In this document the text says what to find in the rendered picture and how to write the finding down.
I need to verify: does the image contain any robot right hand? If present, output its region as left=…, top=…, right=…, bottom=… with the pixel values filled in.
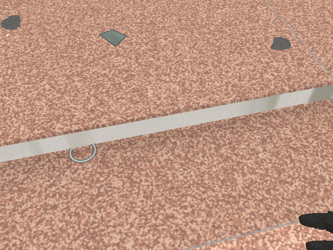
left=299, top=211, right=333, bottom=250

